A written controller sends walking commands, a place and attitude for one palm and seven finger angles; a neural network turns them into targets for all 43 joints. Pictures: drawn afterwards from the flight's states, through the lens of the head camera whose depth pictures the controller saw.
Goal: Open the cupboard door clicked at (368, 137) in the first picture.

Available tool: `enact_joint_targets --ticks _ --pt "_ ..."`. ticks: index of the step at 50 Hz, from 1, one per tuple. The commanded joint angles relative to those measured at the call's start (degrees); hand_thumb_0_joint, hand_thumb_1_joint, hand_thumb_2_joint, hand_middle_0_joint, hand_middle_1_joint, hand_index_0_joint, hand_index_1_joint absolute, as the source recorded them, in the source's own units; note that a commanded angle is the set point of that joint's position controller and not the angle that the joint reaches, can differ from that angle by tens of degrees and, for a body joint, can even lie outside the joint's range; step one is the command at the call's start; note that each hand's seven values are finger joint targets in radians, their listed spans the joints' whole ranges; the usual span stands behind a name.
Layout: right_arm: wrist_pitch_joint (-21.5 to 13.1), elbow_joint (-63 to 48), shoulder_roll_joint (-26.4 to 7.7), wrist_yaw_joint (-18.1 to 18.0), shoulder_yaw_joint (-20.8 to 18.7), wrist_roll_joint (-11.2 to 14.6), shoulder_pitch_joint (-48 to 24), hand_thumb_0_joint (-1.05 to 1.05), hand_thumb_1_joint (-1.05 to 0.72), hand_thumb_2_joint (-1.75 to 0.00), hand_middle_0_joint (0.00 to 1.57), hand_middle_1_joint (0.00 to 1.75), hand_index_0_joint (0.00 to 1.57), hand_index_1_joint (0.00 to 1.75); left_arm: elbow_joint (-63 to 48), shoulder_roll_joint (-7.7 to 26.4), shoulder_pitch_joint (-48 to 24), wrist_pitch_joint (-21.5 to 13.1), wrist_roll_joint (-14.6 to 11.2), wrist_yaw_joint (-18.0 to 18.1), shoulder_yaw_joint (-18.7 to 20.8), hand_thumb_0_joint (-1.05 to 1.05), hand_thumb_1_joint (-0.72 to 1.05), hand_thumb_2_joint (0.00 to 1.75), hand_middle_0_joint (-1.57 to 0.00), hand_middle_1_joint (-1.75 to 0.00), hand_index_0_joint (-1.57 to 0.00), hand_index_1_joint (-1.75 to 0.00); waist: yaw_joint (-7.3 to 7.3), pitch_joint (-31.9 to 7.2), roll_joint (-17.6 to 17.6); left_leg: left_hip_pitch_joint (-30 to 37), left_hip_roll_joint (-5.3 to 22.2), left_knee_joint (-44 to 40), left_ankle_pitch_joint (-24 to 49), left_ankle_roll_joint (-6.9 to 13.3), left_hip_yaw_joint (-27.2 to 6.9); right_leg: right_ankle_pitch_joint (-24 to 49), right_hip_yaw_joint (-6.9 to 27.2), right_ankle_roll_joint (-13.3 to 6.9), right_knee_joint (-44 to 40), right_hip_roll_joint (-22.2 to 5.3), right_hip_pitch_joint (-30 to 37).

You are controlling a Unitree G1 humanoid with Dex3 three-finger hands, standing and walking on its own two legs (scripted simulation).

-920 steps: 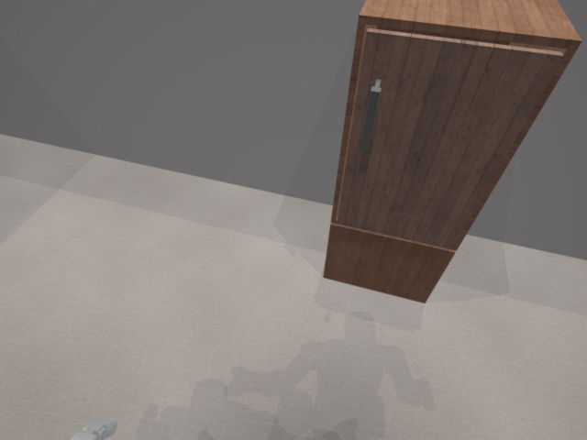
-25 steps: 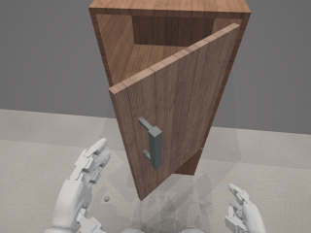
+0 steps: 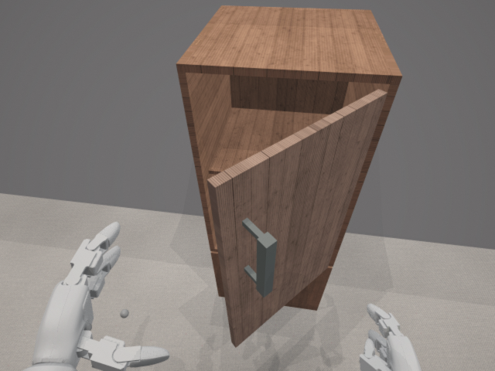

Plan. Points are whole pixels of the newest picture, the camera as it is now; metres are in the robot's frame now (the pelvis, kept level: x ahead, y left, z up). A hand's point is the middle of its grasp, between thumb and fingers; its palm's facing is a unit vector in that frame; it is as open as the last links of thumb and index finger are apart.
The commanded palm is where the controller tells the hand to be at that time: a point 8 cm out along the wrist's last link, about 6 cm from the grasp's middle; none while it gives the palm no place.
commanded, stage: draw the hand back to the body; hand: left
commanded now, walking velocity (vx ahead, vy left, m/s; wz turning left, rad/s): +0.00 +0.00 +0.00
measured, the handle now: (257, 259) +0.29 +0.02 +0.06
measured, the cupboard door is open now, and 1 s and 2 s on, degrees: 48 48 48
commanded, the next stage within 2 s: step back with the hand held close in 0.90 s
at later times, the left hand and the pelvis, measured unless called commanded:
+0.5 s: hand (50, 260) +0.19 +0.24 +0.19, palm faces +0.43 -0.81 -0.40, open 9.3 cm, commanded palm +0.14 +0.29 +0.21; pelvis +0.00 -0.01 +0.03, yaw -1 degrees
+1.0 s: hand (57, 255) +0.19 +0.24 +0.19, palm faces +0.44 -0.81 -0.40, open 7.4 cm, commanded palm +0.15 +0.28 +0.21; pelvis +0.00 -0.02 +0.04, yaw -1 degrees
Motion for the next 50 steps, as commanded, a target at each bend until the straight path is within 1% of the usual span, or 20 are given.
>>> enact_joint_targets --ticks 1,6,9,13,15,16,20,21,25,27,29,32,34,35,37,42,43,45,48,50 --pt "-3.68 -7.97 -5.45 -1.37 -2.11 -0.38 -6.75 0.0 -0.9 -0.9 0.2 0.3 0.2 0.3 -11.45 6.38 -3.89 -3.29 0.97 3.27 5.98 0.0 0.02 0.52 -0.17 -0.3 -0.17 -0.3 -0.24 1.13 -1.96 3.24 2.51 -13.74 14.81 -1.66 -3.41 8.67 1.73 -1.07 -10.8 -1.47 6.84" --pt "-4.79 -5.27 -5.6 -1.14 -1.88 -0.6 -8.58 0.0 -0.9 -0.9 0.2 0.3 0.2 0.3 -10.31 8.1 -6.07 -3.82 0.86 4.01 9.4 0.0 0.2 0.6 -0.18 -0.3 -0.18 -0.3 0.35 2.17 0.32 7.03 2.8 -18.23 17.6 -2.27 -3.64 10.33 1.58 -1.13 -13.78 -1.45 11.28" --pt "-5.09 -3.8 -5.7 -0.92 -2.07 -0.76 -9.43 0.0 -0.9 -0.9 0.2 0.3 0.2 0.3 -8.79 8.84 -7.35 -4.22 0.47 4.11 11.83 0.0 0.31 0.64 -0.18 -0.3 -0.18 -0.3 0.58 3.01 -1.47 8.53 2.76 -20.12 18.41 -2.19 -3.05 11.66 1.67 -1.07 -15.82 -1.31 13.63" --pt "-5.36 -2.12 -6.09 -0.41 -2.31 -0.89 -10.67 0.0 -0.9 -0.9 0.2 0.3 0.2 0.3 -8.15 10.0 -10.22 -4.99 0.24 4.08 14.42 0.0 0.44 0.7 -0.18 -0.3 -0.18 -0.3 0.89 3.37 0.18 10.78 2.83 -22.51 20.76 -2.51 -2.77 13.45 1.94 -1.15 -17.77 -1.27 16.31" --pt "-5.42 -1.22 -6.3 -0.46 -2.52 -0.98 -11.11 0.0 -0.9 -0.9 0.2 0.3 0.2 0.3 -6.85 11.3 -11.3 -5.31 0.18 4.31 16.46 0.0 0.51 0.74 -0.19 -0.3 -0.19 -0.3 1.15 3.12 -1.57 11.56 2.87 -23.35 20.96 -2.25 -2.71 14.13 1.87 -1.2 -18.81 -1.19 17.76" --pt "-5.28 -1.0 -6.22 -0.43 -2.54 -1.01 -11.4 0.0 -0.9 -0.9 0.2 0.3 0.2 0.3 -5.7 10.88 -11.31 -5.19 -0.09 4.26 16.73 0.0 0.55 0.75 -0.19 -0.3 -0.19 -0.3 1.02 4.41 -1.29 11.73 2.82 -23.96 20.66 -2.22 -2.47 14.26 2.14 -1.12 -19.26 -1.2 17.66" --pt "-5.08 0.32 -6.44 -0.43 -3.0 -1.01 -12.34 0.0 -0.9 -0.9 0.2 0.3 0.2 0.3 -4.78 13.54 -14.44 -5.82 -0.43 4.47 20.73 0.0 0.69 0.81 -0.19 -0.3 -0.19 -0.3 1.49 3.99 -1.61 13.06 2.56 -25.19 19.73 -1.72 -1.68 14.63 2.72 -1.24 -21.39 -1.18 19.77" --pt "-4.91 0.54 -6.29 -0.38 -2.93 -1.09 -12.5 0.0 -0.9 -0.9 0.2 0.3 0.2 0.3 -4.3 13.05 -14.96 -5.88 -0.64 4.44 20.85 0.0 0.73 0.82 -0.19 -0.3 -0.19 -0.3 1.29 4.6 -1.0 13.29 2.45 -25.53 19.21 -1.7 -1.41 14.44 2.84 -1.13 -21.75 -1.27 19.67" --pt "-5.02 1.73 -6.44 -0.29 -3.24 -1.06 -13.12 0.0 -0.9 -0.9 0.2 0.3 0.2 0.3 -3.8 15.46 -18.09 -6.57 -0.84 4.67 24.1 0.0 0.87 0.88 -0.2 -0.3 -0.2 -0.3 1.66 4.18 1.07 14.9 2.26 -26.12 20.26 -1.55 -1.0 15.58 3.22 -1.26 -23.21 -1.31 20.88" --pt "-5.1 2.15 -6.25 -0.07 -3.37 -1.05 -13.13 0.0 -0.9 -0.9 0.2 0.3 0.2 0.3 -2.55 13.63 -17.69 -6.87 -0.9 4.44 22.93 0.0 0.9 0.9 -0.2 -0.3 -0.2 -0.3 1.35 4.54 1.07 15.7 2.14 -26.42 20.74 -1.49 -0.63 15.99 3.28 -1.06 -23.51 -1.36 20.77" --pt "-4.86 2.2 -6.55 0.35 -3.58 -0.96 -13.17 0.0 -0.9 -0.9 0.2 0.3 0.2 0.3 -1.31 11.88 -16.83 -6.74 -1.02 3.95 21.07 0.0 0.9 0.9 -0.2 -0.3 -0.2 -0.3 1.18 5.22 -0.69 16.03 2.29 -26.64 21.12 -1.27 -0.6 15.93 3.19 -0.84 -24.0 -1.2 20.49" --pt "-4.7 2.26 -6.83 0.57 -3.88 -1.1 -13.45 0.0 -0.9 -0.9 0.2 0.3 0.2 0.3 -2.6 13.18 -17.07 -6.91 -0.87 3.85 21.78 0.0 0.9 0.9 -0.2 -0.3 -0.2 -0.3 1.49 3.37 -0.16 16.78 2.21 -26.63 23.46 -1.17 -0.47 18.47 3.37 -0.84 -23.67 -1.3 22.0" --pt "-4.63 2.47 -6.66 0.53 -3.91 -1.23 -13.55 0.0 -0.9 -0.9 0.2 0.3 0.2 0.3 -1.87 13.69 -16.64 -6.98 -0.96 3.87 22.57 0.0 0.9 0.9 -0.2 -0.3 -0.2 -0.3 1.58 3.62 -2.21 16.61 2.06 -26.63 22.58 -1.0 -0.17 18.09 3.55 -0.69 -24.34 -1.3 22.11" --pt "-4.6 2.45 -6.74 0.48 -3.98 -1.07 -13.85 0.0 -0.9 -0.9 0.2 0.3 0.2 0.3 -2.45 14.29 -17.31 -7.04 -0.9 3.9 22.76 0.0 0.9 0.9 -0.2 -0.3 -0.2 -0.3 1.64 3.67 -0.62 16.83 2.05 -26.56 22.83 -1.03 -0.24 18.23 3.82 -0.96 -24.52 -1.4 22.43" --pt "-4.73 2.58 -6.37 0.36 -3.91 -1.26 -13.83 0.0 -0.9 -0.9 0.2 0.3 0.2 0.3 -3.0 14.9 -17.28 -7.4 -0.91 4.08 23.71 0.0 0.9 0.9 -0.2 -0.3 -0.2 -0.3 1.8 2.61 -0.35 17.31 1.84 -26.68 23.08 -1.04 -0.15 18.79 3.85 -0.85 -24.41 -1.51 22.91" --pt "-4.87 3.09 -6.06 0.34 -3.89 -1.27 -13.94 0.0 -0.9 -0.9 0.2 0.3 0.2 0.3 -2.59 14.43 -17.0 -7.51 -0.91 4.05 23.49 0.0 0.9 0.9 -0.2 -0.3 -0.2 -0.3 1.74 2.8 0.63 18.25 1.75 -26.61 24.0 -1.03 0.16 19.7 3.99 -0.82 -24.94 -1.53 22.87" --pt "-4.82 3.12 -6.0 0.38 -3.86 -1.26 -13.94 0.0 -0.9 -0.9 0.2 0.3 0.2 0.3 -1.63 13.82 -16.63 -7.34 -1.03 3.95 23.05 0.0 0.9 0.9 -0.2 -0.3 -0.2 -0.3 1.68 3.79 -0.92 18.06 1.79 -26.7 23.85 -0.95 0.2 19.56 3.96 -0.69 -25.21 -1.43 22.49" --pt "-4.89 3.2 -6.26 0.41 -4.01 -1.13 -14.3 0.0 -0.9 -0.9 0.2 0.3 0.2 0.3 -2.16 14.05 -17.54 -7.44 -0.83 3.89 22.77 0.0 0.9 0.9 -0.2 -0.3 -0.2 -0.3 1.6 3.9 0.41 18.35 1.8 -26.72 23.72 -0.94 0.18 19.27 4.11 -0.83 -25.56 -1.49 22.43" --pt "-4.71 3.37 -6.03 0.38 -3.99 -1.14 -14.23 0.0 -0.9 -0.9 0.2 0.3 0.2 0.3 -0.81 13.35 -17.42 -7.38 -0.98 3.82 22.29 0.0 0.9 0.9 -0.2 -0.3 -0.2 -0.3 1.38 5.21 -1.36 18.35 1.84 -27.05 21.85 -0.8 0.26 17.1 4.12 -0.54 -26.22 -1.35 21.22" --pt "-4.86 3.51 -6.18 0.34 -4.14 -1.18 -14.34 0.0 -0.9 -0.9 0.2 0.3 0.2 0.3 -1.23 14.03 -17.66 -7.58 -0.87 3.86 22.76 0.0 0.9 0.9 -0.2 -0.3 -0.2 -0.3 1.56 4.26 -1.02 18.69 1.84 -27.06 22.58 -0.77 0.24 17.96 4.04 -0.64 -26.06 -1.45 22.08"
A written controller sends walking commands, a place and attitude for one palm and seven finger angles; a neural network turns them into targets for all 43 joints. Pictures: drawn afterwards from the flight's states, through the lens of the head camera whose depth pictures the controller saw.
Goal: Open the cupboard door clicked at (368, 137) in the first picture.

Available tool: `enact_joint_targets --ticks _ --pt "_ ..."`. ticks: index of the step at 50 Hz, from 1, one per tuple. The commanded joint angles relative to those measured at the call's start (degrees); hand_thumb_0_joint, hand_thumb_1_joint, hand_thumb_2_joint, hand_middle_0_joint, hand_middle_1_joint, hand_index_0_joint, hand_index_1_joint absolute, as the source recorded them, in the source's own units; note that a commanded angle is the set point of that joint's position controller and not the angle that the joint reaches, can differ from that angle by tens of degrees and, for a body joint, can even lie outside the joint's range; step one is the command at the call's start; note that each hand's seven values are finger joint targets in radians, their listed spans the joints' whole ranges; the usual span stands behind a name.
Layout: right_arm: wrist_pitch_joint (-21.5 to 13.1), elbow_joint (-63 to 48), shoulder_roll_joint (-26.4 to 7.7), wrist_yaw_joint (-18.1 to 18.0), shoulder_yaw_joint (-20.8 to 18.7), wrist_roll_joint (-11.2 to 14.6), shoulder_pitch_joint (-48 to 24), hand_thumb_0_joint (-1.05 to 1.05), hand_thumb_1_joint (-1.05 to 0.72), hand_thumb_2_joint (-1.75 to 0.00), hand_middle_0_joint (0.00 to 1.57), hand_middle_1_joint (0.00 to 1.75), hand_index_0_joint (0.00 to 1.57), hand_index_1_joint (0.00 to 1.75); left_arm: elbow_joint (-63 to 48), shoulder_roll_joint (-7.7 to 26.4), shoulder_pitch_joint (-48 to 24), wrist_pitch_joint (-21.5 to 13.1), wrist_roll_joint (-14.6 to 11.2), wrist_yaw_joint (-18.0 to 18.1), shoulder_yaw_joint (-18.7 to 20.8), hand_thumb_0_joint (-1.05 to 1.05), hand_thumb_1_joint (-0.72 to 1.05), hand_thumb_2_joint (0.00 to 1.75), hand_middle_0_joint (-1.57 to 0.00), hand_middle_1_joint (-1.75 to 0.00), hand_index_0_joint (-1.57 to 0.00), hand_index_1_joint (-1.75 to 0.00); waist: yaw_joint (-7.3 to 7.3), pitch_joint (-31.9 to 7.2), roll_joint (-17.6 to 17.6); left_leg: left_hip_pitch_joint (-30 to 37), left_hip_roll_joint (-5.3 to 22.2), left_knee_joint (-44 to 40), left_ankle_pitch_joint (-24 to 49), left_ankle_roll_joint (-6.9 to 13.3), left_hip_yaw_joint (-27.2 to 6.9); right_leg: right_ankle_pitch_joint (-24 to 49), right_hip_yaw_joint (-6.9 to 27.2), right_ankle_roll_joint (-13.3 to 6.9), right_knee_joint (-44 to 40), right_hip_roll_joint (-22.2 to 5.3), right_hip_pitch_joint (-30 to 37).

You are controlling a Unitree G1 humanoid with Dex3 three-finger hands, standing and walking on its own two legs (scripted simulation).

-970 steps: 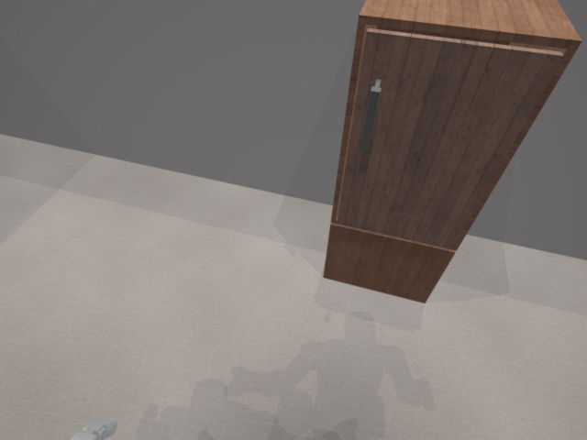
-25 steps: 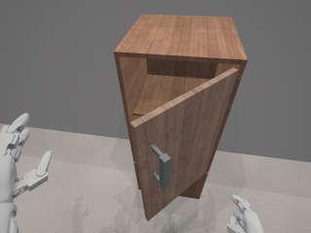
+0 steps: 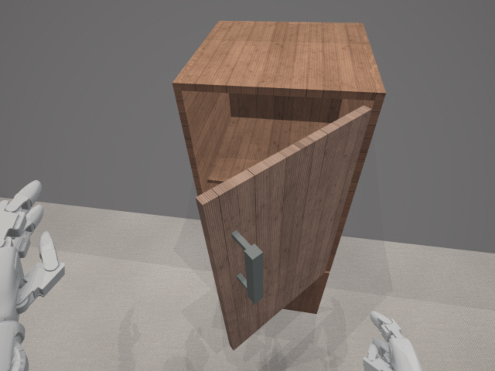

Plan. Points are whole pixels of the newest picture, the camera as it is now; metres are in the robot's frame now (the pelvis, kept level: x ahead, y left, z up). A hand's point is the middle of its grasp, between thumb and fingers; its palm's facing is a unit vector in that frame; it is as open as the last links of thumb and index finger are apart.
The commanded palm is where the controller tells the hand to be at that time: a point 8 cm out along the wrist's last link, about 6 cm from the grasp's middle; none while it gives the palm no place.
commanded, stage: step back with the hand held close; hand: left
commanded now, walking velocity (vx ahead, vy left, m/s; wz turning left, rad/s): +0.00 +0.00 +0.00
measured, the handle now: (247, 268) +0.28 +0.04 +0.02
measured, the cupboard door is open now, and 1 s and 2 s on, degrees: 48 48 48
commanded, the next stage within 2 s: stop stepping back and stand still in 1.18 s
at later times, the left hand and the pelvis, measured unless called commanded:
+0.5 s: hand (35, 284) +0.16 +0.28 +0.15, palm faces +0.36 -0.77 -0.53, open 7.4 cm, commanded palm +0.10 +0.32 +0.17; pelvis -0.05 +0.02 -0.01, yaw -3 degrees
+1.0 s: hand out of the picture +0.07 +0.30 +0.15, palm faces +0.43 -0.77 -0.47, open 7.4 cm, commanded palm +0.00 +0.34 +0.17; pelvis -0.13 +0.03 -0.02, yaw +3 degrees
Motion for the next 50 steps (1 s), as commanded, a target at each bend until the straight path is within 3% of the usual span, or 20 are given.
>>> enact_joint_targets --ticks 1,2,3,5,8,13,16,21,25,27,30,36,38,40,42,44,46,48,49,50 --pt "-3.33 -9.26 -5.78 -0.82 -2.37 0.2 -8.0 0.0 -0.9 -0.9 0.2 0.3 0.2 0.3 -13.1 12.75 -8.43 -4.12 -0.13 1.23 8.33 0.0 0.9 0.9 -0.2 -0.3 -0.2 -0.3 -0.09 -4.95 -0.23 -2.13 0.91 -3.46 12.1 0.77 -0.74 8.31 3.04 0.75 -3.86 -2.89 2.23" --pt "-2.35 -11.34 -7.0 -0.75 -2.52 1.0 -6.31 0.0 -0.9 -0.9 0.2 0.3 0.2 0.3 -14.6 18.78 -13.79 -6.42 0.41 1.55 14.9 0.0 0.9 0.9 -0.2 -0.3 -0.2 -0.3 -2.8 -0.62 -2.06 -5.23 1.83 -1.72 6.99 1.43 -1.75 10.97 10.36 0.53 -6.81 -5.48 -4.13" --pt "-1.47 -10.28 -6.54 -0.72 -2.75 0.63 -6.06 0.0 -0.9 -0.9 0.2 0.3 0.2 0.3 -9.3 14.13 -7.64 -6.56 0.42 0.96 11.65 0.0 0.9 0.9 -0.2 -0.3 -0.2 -0.3 -3.2 -2.03 -4.64 -4.15 1.62 -0.27 6.67 1.53 -2.28 11.51 10.67 0.35 -7.22 -6.76 -4.44" --pt "-0.25 -11.0 -6.98 -0.42 -3.06 0.44 -6.77 0.0 -0.9 -0.9 0.2 0.3 0.2 0.3 -9.31 11.52 -4.42 -7.03 0.84 0.38 8.76 0.0 0.9 0.9 -0.2 -0.3 -0.2 -0.3 -3.2 -3.79 -3.05 -3.92 1.68 -0.24 8.8 1.45 -1.9 14.34 9.85 0.5 -6.34 -7.29 -3.98" --pt "1.12 -11.91 -7.44 -0.27 -3.59 0.44 -6.65 0.0 -0.9 -0.9 0.2 0.3 0.2 0.3 -10.06 11.8 -0.91 -7.19 1.04 0.71 8.7 0.0 0.9 0.9 -0.2 -0.3 -0.2 -0.3 -3.29 -7.51 -3.59 -4.53 2.66 -1.08 12.63 1.14 -1.85 18.97 8.73 0.93 -3.38 -6.85 -1.86" --pt "3.01 -13.89 -7.23 -0.62 -4.24 0.75 -6.58 0.0 -0.9 -0.9 0.2 0.3 0.2 0.3 -14.48 14.71 2.92 -7.29 1.09 1.71 12.12 0.0 0.9 0.9 -0.2 -0.3 -0.2 -0.3 -3.14 -12.1 -3.66 -7.37 3.87 -1.19 19.54 0.77 -2.63 26.36 7.2 1.3 2.11 -6.19 1.9" --pt "3.63 -14.76 -6.93 -0.89 -4.47 0.76 -6.86 0.0 -0.9 -0.9 0.2 0.3 0.2 0.3 -16.26 15.79 4.51 -7.44 1.23 2.21 13.74 0.0 0.9 0.9 -0.2 -0.3 -0.2 -0.3 -3.02 -12.56 -1.11 -9.98 4.59 -1.43 20.87 0.84 -3.05 27.32 6.87 1.5 5.01 -5.72 2.72" --pt "3.53 -15.39 -7.26 -0.96 -4.74 0.8 -6.2 0.0 -0.9 -0.9 0.2 0.3 0.2 0.3 -16.65 14.77 5.7 -7.83 1.64 2.56 13.5 0.0 0.9 0.9 -0.2 -0.3 -0.2 -0.3 -3.26 -9.96 -0.28 -18.42 5.71 -3.32 9.85 2.15 -4.22 21.21 7.43 2.04 7.77 -4.87 3.64" --pt "2.73 -15.39 -8.06 -1.0 -4.78 0.7 -5.63 0.0 -0.9 -0.9 0.2 0.3 0.2 0.3 -16.31 14.15 3.93 -8.35 2.35 2.85 13.14 0.0 0.9 0.9 -0.2 -0.3 -0.2 -0.3 -3.51 -5.82 0.31 -28.45 6.24 -5.37 -6.83 3.96 -6.08 11.26 8.63 2.2 8.96 -4.54 3.9" --pt "2.13 -15.45 -7.88 -1.04 -4.68 0.79 -4.82 0.0 -0.9 -0.9 0.2 0.3 0.2 0.3 -15.9 13.86 2.86 -8.86 2.79 3.08 12.95 0.0 0.9 0.9 -0.2 -0.3 -0.2 -0.3 -3.85 -4.04 -1.98 -32.02 6.29 -5.25 -15.16 4.55 -6.52 5.46 9.44 2.18 8.98 -4.79 2.56" --pt "1.2 -15.3 -8.52 -1.13 -4.78 0.51 -4.15 0.0 -0.9 -0.9 0.2 0.3 0.2 0.3 -17.93 14.44 0.12 -9.91 3.63 3.32 13.38 0.0 0.9 0.9 -0.2 -0.3 -0.2 -0.3 -4.14 -2.87 -1.54 -35.49 6.47 -4.86 -21.92 5.32 -8.62 -2.24 10.32 1.95 8.93 -4.76 0.96" --pt "-0.82 -14.91 -8.05 -1.34 -4.66 -0.01 -4.08 0.0 -0.9 -0.9 0.2 0.3 0.2 0.3 -18.54 13.73 -2.34 -11.45 5.02 3.52 14.7 0.0 0.9 0.9 -0.2 -0.3 -0.2 -0.3 -3.56 -3.43 6.67 -46.64 13.67 -12.49 -30.55 8.08 -14.54 1.47 5.02 3.82 25.66 0.28 9.93" --pt "-1.42 -14.45 -7.64 -0.99 -4.83 0.12 -3.66 0.0 -0.9 -0.9 0.2 0.3 0.2 0.3 -17.22 13.41 -2.27 -11.81 4.95 3.05 14.7 0.0 0.9 0.9 -0.2 -0.3 -0.2 -0.3 -3.67 -2.04 3.14 -45.9 13.44 -9.2 -27.73 7.95 -13.22 1.19 6.21 3.45 24.18 0.27 8.67" --pt "-1.83 -13.87 -7.37 -0.7 -4.99 0.16 -2.89 0.0 -0.9 -0.9 0.2 0.3 0.2 0.3 -16.29 13.87 -0.92 -12.11 4.21 2.73 14.98 0.0 0.9 0.9 -0.2 -0.3 -0.2 -0.3 -4.19 -2.4 -4.0 -38.54 8.13 -0.84 -21.6 5.68 -8.95 4.49 12.26 1.42 15.01 -2.65 1.52" --pt "-1.69 -12.57 -6.49 0.36 -5.1 0.18 -2.21 0.0 -0.9 -0.9 0.2 0.3 0.2 0.3 -17.8 13.48 -0.43 -11.99 2.57 2.66 12.84 0.0 0.9 0.9 -0.2 -0.3 -0.2 -0.3 -5.1 -4.75 -10.93 -23.02 1.08 13.07 -11.3 1.28 -3.39 2.17 23.77 -2.82 0.95 -11.32 -14.09" --pt "-0.84 -11.28 -5.3 1.16 -4.99 -0.12 -3.03 0.0 -0.9 -0.9 0.2 0.3 0.2 0.3 -18.78 14.94 0.15 -11.88 2.31 3.27 12.99 0.0 0.9 0.9 -0.2 -0.3 -0.2 -0.3 -4.86 -6.86 -14.44 -16.15 -0.95 23.84 -7.82 -0.49 -2.2 -0.78 27.16 -6.31 -5.44 -17.4 -19.7" --pt "-0.2 -11.03 -4.59 1.28 -4.75 0.03 -3.7 0.0 -0.9 -0.9 0.2 0.3 0.2 0.3 -19.64 15.83 1.52 -11.94 2.29 3.83 14.04 0.0 0.9 0.9 -0.2 -0.3 -0.2 -0.3 -4.8 -8.4 -14.08 -15.75 0.07 24.07 -8.11 -0.7 -3.45 7.94 23.82 -7.03 -3.18 -18.31 -17.46" --pt "0.31 -10.77 -4.71 0.84 -4.25 0.08 -4.17 0.0 -0.9 -0.9 0.2 0.3 0.2 0.3 -20.99 16.84 2.41 -11.94 2.34 3.93 15.37 0.0 0.9 0.9 -0.2 -0.3 -0.2 -0.3 -4.94 -8.08 -10.16 -13.2 0.24 11.08 -4.43 -0.62 -2.02 11.71 17.61 -3.59 1.42 -13.88 -16.67" --pt "0.36 -10.55 -5.37 0.38 -4.35 0.02 -4.56 0.0 -0.9 -0.9 0.2 0.3 0.2 0.3 -21.72 17.02 2.66 -12.07 2.15 3.89 15.82 0.0 0.9 0.9 -0.2 -0.3 -0.2 -0.3 -5.05 -7.72 -5.07 -12.9 1.67 2.55 -0.34 0.46 -3.45 9.97 14.07 -0.62 5.69 -9.47 -16.34" --pt "-0.1 -10.97 -7.17 -0.42 -5.29 -0.04 -6.92 0.0 -0.9 -0.9 0.2 0.3 0.2 0.3 -23.25 16.84 3.07 -12.64 2.56 3.92 15.99 0.0 0.9 0.9 -0.2 -0.3 -0.2 -0.3 -4.37 -6.76 6.73 -18.4 9.48 -3.94 3.78 3.3 -12.02 6.17 8.79 2.38 13.55 -3.15 -13.2"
